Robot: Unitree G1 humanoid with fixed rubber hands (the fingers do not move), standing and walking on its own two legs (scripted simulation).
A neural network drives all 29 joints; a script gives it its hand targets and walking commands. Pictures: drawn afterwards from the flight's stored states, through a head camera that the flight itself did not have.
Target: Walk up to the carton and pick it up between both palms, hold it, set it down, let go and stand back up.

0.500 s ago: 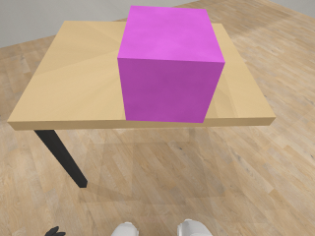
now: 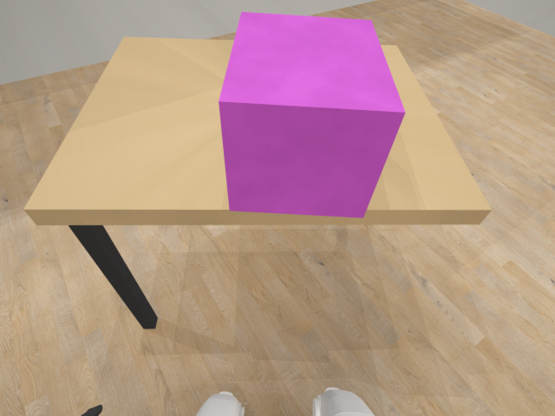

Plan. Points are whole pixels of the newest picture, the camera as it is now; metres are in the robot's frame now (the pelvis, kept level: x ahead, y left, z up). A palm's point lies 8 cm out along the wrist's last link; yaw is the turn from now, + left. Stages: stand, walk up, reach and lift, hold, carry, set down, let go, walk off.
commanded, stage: walk up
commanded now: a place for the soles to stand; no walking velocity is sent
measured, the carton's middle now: (301, 113) +0.61 -0.05 +0.10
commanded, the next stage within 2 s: none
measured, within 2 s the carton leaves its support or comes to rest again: neither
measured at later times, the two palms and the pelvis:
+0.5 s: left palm out of the picture +0.09 +0.27 -0.12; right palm out of the picture +0.08 -0.33 -0.10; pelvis +0.02 -0.03 +0.00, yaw +1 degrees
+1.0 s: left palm (108, 402) +0.18 +0.26 -0.12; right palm (515, 413) +0.14 -0.34 -0.08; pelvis +0.07 -0.04 +0.00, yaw +2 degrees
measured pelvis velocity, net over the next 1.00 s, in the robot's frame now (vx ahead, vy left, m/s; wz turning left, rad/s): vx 0.07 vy -0.04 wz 0.03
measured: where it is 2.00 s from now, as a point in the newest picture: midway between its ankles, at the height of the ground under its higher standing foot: outside the picture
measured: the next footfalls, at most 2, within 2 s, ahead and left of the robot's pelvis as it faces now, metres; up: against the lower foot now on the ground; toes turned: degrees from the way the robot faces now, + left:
left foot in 0.74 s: +0.14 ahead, +0.13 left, +0.00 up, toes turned -3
right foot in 1.04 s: +0.16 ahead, -0.17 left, +0.00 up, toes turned +3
